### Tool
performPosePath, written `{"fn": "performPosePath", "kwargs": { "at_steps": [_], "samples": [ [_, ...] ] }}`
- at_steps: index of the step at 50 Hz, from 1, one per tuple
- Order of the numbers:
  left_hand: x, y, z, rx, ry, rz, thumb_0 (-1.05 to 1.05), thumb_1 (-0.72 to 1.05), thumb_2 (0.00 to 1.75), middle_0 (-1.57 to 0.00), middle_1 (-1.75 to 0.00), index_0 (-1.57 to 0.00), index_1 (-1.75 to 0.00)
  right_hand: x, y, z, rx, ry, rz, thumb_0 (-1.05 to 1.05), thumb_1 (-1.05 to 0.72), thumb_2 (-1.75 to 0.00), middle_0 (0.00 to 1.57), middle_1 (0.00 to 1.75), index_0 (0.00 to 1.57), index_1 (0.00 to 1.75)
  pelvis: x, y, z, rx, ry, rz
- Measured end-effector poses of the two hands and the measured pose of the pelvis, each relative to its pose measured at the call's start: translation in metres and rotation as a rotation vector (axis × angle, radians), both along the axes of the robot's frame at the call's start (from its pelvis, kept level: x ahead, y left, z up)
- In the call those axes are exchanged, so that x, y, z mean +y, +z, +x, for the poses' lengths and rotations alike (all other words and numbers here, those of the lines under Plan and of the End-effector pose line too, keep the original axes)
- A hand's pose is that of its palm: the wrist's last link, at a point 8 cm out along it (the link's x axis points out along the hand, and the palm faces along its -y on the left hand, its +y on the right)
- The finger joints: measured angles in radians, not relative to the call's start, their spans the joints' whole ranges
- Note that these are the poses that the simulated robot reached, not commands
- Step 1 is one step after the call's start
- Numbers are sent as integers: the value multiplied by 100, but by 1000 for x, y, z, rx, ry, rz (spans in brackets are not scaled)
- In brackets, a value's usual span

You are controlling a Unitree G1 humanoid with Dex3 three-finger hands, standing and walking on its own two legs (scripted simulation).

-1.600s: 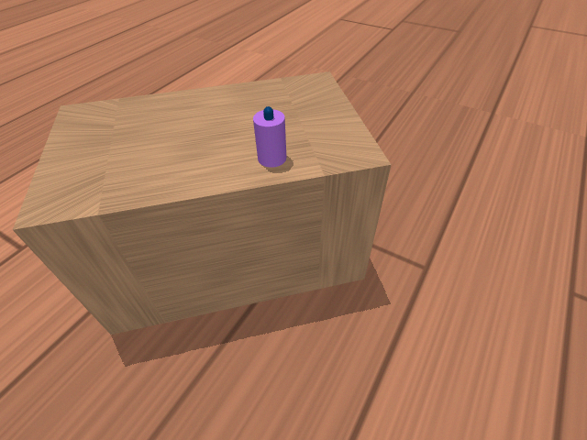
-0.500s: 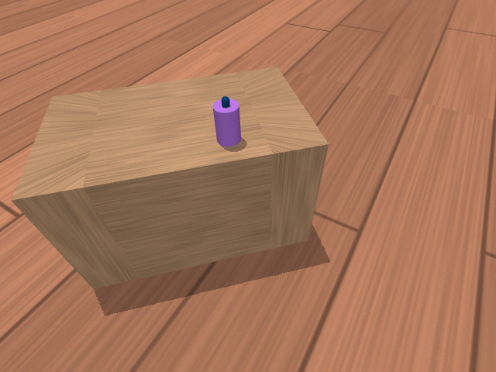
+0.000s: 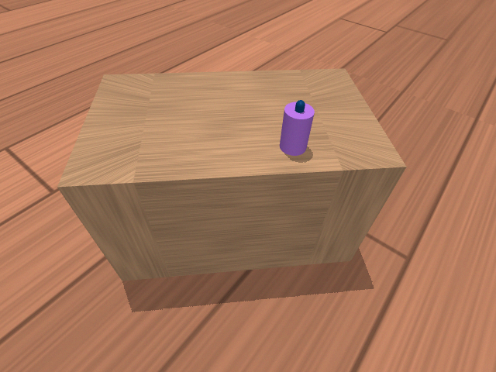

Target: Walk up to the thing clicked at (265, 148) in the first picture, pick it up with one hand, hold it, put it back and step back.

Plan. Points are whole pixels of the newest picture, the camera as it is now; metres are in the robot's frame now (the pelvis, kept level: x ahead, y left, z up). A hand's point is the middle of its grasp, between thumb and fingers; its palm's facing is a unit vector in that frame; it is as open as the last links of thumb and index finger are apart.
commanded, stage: walk up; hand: right
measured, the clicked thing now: (296, 125) +0.78 -0.15 -0.07
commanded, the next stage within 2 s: none
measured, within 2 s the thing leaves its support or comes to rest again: neither
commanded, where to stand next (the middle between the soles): +0.34 +0.03 m, yaw +4 degrees
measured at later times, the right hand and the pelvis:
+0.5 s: hand (382, 290) +0.30 -0.27 -0.13, palm faces -0.16 +0.93 -0.34, open 7.3 cm; pelvis +0.18 -0.01 +0.01, yaw +5 degrees
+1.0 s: hand (339, 238) +0.43 -0.21 -0.13, palm faces -0.13 +0.91 -0.38, open 7.3 cm; pelvis +0.29 +0.03 -0.01, yaw +5 degrees
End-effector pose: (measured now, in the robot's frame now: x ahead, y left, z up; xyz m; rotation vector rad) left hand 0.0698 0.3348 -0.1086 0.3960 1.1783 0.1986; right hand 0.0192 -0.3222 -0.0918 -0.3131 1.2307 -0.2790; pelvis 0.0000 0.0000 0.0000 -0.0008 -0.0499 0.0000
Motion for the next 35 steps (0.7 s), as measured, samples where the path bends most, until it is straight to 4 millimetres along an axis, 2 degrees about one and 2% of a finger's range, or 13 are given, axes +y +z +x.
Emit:
{"fn": "performPosePath", "kwargs": {
  "at_steps": [3,6,10,13,15,17,22,26,30,35],
  "samples": [
    [-6,10,31,-52,-5,-33,1,91,90,-20,-30,-20,-30,15,3,14,21,20,25,0,-90,-90,20,30,21,30,3,9,21,3,18,10],
    [-11,17,56,-75,-6,-44,1,90,90,-20,-30,-20,-30,20,1,33,27,39,43,0,-90,-90,20,31,21,30,4,12,45,3,32,20],
    [-18,25,84,-87,-2,-30,1,90,90,-20,-30,-20,-30,14,-9,70,13,65,57,0,-90,-90,21,31,21,30,-1,9,78,3,42,28],
    [-22,26,103,-115,13,2,1,90,90,-20,-30,-20,-30,2,-23,108,-7,90,62,0,-90,-90,21,31,21,30,-10,-1,104,0,48,23],
    [-23,26,108,-138,41,24,1,90,90,-20,-30,-20,-30,-3,-31,138,-17,113,59,0,-90,-90,20,31,21,30,-15,-7,118,-11,63,-3],
    [-25,29,107,-143,75,29,1,90,90,-20,-30,-20,-30,-2,-30,169,-29,150,57,0,-90,-90,20,30,21,30,-17,-4,131,-17,76,4],
    [-27,42,99,-89,138,24,1,90,90,-20,-30,-20,-30,3,-12,245,-102,230,59,0,-91,-90,20,30,21,30,-11,11,163,-11,89,10],
    [-18,44,97,-24,166,22,1,90,90,-21,-30,-20,-30,11,1,291,-121,271,50,0,-91,-90,20,30,21,30,-4,16,189,2,99,6],
    [-2,33,106,17,187,12,1,90,90,-21,-30,-20,-30,25,7,331,-106,306,24,0,-91,-90,20,30,21,30,9,12,217,14,116,-6],
    [23,1,134,57,207,-11,1,90,90,-20,-30,-20,-30,54,5,377,-142,325,-28,0,-91,-90,20,30,21,30,33,-5,249,11,130,3]
  ]
}}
